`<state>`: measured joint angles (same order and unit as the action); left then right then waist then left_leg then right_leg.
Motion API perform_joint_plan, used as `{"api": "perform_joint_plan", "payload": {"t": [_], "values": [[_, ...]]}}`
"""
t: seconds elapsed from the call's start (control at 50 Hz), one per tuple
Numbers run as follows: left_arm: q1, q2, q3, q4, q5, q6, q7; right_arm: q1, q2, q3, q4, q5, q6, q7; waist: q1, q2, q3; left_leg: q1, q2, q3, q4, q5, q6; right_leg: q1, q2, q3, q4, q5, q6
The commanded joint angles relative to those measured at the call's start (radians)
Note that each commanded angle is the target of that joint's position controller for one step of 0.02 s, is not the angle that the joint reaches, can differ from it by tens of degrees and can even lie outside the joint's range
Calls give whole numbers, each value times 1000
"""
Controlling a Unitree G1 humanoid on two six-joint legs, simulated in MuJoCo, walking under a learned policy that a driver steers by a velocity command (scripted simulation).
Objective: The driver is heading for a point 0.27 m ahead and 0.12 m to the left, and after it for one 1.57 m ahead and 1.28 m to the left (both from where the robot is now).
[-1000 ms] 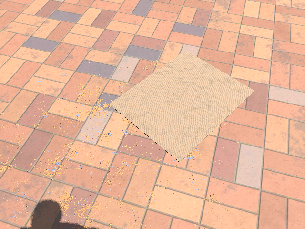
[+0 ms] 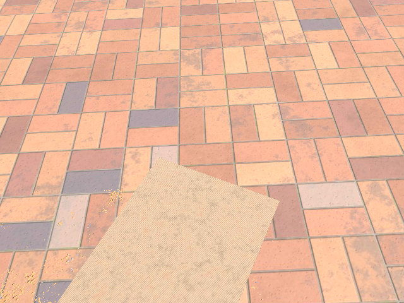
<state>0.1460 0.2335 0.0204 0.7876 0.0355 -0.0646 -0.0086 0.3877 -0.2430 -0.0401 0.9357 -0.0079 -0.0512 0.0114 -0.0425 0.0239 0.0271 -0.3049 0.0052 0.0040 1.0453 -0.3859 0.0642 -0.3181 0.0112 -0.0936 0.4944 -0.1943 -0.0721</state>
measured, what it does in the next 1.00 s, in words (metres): walks ahead, turning left: left foot, then right foot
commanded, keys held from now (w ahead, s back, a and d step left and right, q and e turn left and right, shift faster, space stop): w+q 1.00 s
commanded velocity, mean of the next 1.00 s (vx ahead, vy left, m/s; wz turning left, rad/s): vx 0.50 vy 0.00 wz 0.50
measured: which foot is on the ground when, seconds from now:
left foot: up 0.00-0.40, down 0.42-0.96, up 0.98-1.00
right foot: down 0.00-0.44, up 0.46-0.94, down 0.96-1.00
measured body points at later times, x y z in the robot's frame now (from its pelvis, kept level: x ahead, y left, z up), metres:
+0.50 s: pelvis +0.26 +0.05 -0.02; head +0.29 +0.06 +0.43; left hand +0.19 +0.30 -0.16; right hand +0.48 -0.15 -0.13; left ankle +0.32 +0.11 -0.74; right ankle +0.10 -0.09 -0.64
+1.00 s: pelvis +0.53 +0.10 -0.01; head +0.56 +0.12 +0.43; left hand +0.59 +0.42 -0.09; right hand +0.67 -0.15 -0.14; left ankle +0.33 +0.11 -0.70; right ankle +0.67 +0.07 -0.74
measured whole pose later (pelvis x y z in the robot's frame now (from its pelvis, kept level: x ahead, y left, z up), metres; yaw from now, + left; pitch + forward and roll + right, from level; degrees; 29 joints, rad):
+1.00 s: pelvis +0.53 +0.10 -0.01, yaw +34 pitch +1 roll +0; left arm 0.05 0.26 0.02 0.70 0.05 -0.07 0.00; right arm 0.42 -0.30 -0.08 0.87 0.00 -0.04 0.00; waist -0.09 0.01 0.04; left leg -0.12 -0.14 -0.18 0.81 -0.49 0.09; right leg -0.46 0.01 -0.01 0.57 -0.13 -0.02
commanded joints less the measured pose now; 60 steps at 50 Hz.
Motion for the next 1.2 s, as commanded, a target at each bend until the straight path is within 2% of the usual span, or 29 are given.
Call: {"api": "perform_joint_plan", "payload": {"t": [0.02, 0.1, 0.2, 0.26, 0.32, 0.38, 0.4, 0.42, 0.44, 0.46, 0.48, 0.5, 0.52, 0.54, 0.58, 0.64, 0.74, 0.84, 0.9, 0.92, 0.94, 0.96, 0.98, 1.0, 1.02, 1.04, 1.1, 1.14, 1.2], "values": [[118, 85, 26, 8, -12, -20, 11, 14, -83, -24, -46, -16, 9, 9, 43, -128, -5, -259, 79, -58, 55, 86, 1, 219, -270, 271, -330, 44, -80], [168, 103, 36, 45, -21, -48, 15, -54, -51, -26, -63, -21, 36, 28, 27, -92, 14, -322, 82, -45, 42, 196, -18, 226, -259, 134, -366, 220, -78], [216, 89, 33, 85, -19, -47, 20, -229, -28, -16, -125, -21, 36, 42, 48, -85, 60, -387, 80, 2, -155, 360, -32, 251, -229, -8, -370, 318, -67], [260, 106, 37, 112, -19, -45, 27, -336, -15, -2, -167, -24, 34, 52, 76, -86, 79, -346, 65, 70, -309, 406, -13, 286, -240, -65, -360, 390, -58], [299, 123, 40, 140, -16, -34, 35, -384, -25, 0, -196, -27, 33, 56, 83, -84, 83, -318, 36, 118, -395, 342, 30, 384, -265, -106, -298, 550, -46], [280, 163, 50, 146, -11, -17, 46, -299, -54, -14, -182, -31, 35, 44, 31, -123, 10, -175, -53, 172, -417, 188, 95, 453, -276, -152, -87, 974, -33], [274, 178, 54, 145, -9, -6, 47, -214, -73, -25, -160, -31, 31, 39, -6, -125, -42, -79, -87, 173, -438, 143, 123, 446, -278, -157, 59, 1019, -35], [264, 187, 56, 138, -12, 3, 44, -80, -101, -43, -119, -37, 22, 31, -67, -100, -117, 107, -110, 150, -514, 159, 156, 367, -267, -167, 269, 912, -22], [257, 165, 50, 108, -13, 1, 39, 63, -189, -75, -86, -49, 20, 14, -127, -6, -210, 350, 42, -71, -571, 66, 214, 154, -234, -171, 574, 573, 9], [262, 77, 39, 33, -27, -10, 18, 2, -290, -103, -113, -26, 34, 6, -45, 252, -277, 620, 320, -656, -688, 92, 376, -303, 19, -97, 964, -320, 77], [147, 151, 49, 4, -16, -24, 13, 21, -283, -101, -117, -3, 45, 3, -89, 57, -267, 606, 330, -692, -758, 174, 382, -420, -6, 115, 1003, -281, 67], [101, 127, 40, -14, -27, -38, 8, -29, -239, -90, -108, 0, 45, -7, -59, 10, -144, 499, 317, -550, -768, 238, 352, -452, -64, 135, 943, -191, 58], [121, 124, 39, -2, -29, -45, 11, -67, -180, -76, -103, 1, 39, -9, -6, -61, -47, 346, 272, -456, -788, 358, 302, -394, -102, 128, 826, -142, 59], [117, 119, 40, -3, -13, -33, 12, -104, -153, -67, -104, 3, 30, -13, 31, -72, -14, 256, 215, -383, -796, 430, 266, -337, -125, 136, 749, -138, 68], [158, 105, 38, 5, 13, 6, 7, -131, -132, -56, -114, 8, 11, -13, 70, -47, -27, 169, 157, -303, -815, 521, 248, -242, -128, 130, 674, -135, 93], [102, 87, 34, -25, 14, 33, -2, -88, -172, -64, -105, 9, -6, -7, 67, -20, -13, 120, 112, -263, -841, 522, 236, -261, -125, 100, 556, -66, 123], [-103, 91, 28, -97, 5, 34, -8, 11, -177, -67, -95, 7, -2, -5, -11, 27, 17, 189, 85, -288, -836, 479, 183, -344, -104, 98, 314, 128, 137], [-230, 100, 18, -152, -6, 17, -14, 79, -190, -70, -94, -7, 3, -16, -58, 42, 14, 302, 107, -339, -754, 597, 169, -335, -52, 103, 159, 148, 118], [-149, 133, 25, -146, -12, 4, -9, 22, -216, -76, -118, -12, 1, -26, 2, 64, 2, 266, 119, -376, -682, 657, 122, -145, -21, 119, 50, 73, 83], [-57, 156, 35, -119, -13, -2, -1, -9, -227, -78, -128, -13, -3, -24, 45, 63, -33, 227, 102, -376, -607, 738, 101, -3, 8, 108, 25, 32, 66], [77, 183, 48, -83, -8, -14, 11, -28, -223, -76, -131, -5, -10, -15, 116, 13, -101, 177, 44, -335, -437, 749, 76, 186, -1, 112, -43, 53, 40], [232, 253, 65, -72, 14, -23, 28, -22, -159, -57, -156, 7, -19, -5, 173, -88, -241, 63, -24, -263, -171, 541, 50, 417, -197, 304, -83, -135, -8], [245, 339, 82, -81, 31, -12, 34, 78, -67, -38, -189, 34, -17, -7, 112, -311, -332, -239, -179, -143, 85, -152, 19, 622, -459, 749, -190, -233, -106], [190, 281, 79, -82, 13, 2, 29, 93, -150, -45, -166, -1, -3, -16, 76, -234, -275, -334, -93, -137, 199, -143, 28, 531, -460, 865, -221, -349, -138], [122, 183, 57, -97, 3, 6, 25, 33, -167, -51, -157, -12, 6, -11, 67, -107, -137, -338, -44, -128, 208, -44, 26, 395, -414, 706, -236, -352, -119], [82, 133, 44, -93, 0, 4, 21, -15, -152, -47, -161, -14, 9, -1, 59, -58, -59, -318, -12, -112, 167, 21, 16, 293, -356, 547, -256, -226, -97], [109, 119, 38, -56, -8, -17, 19, -33, -123, -43, -168, -30, 39, 26, 37, -140, -20, -265, 28, -82, 118, 71, -8, 194, -273, 299, -292, 62, -61], [137, 127, 44, -37, -17, -35, 11, -77, -109, -38, -192, -27, 51, 37, 34, -132, -21, -303, 38, -76, 108, 109, -14, 205, -280, 230, -311, 170, -74], [163, 133, 49, -17, -18, -40, 8, -177, -98, -31, -231, -29, 55, 50, 44, -118, 4, -389, 58, -62, 45, 197, -31, 229, -281, 135, -343, 216, -85]]}}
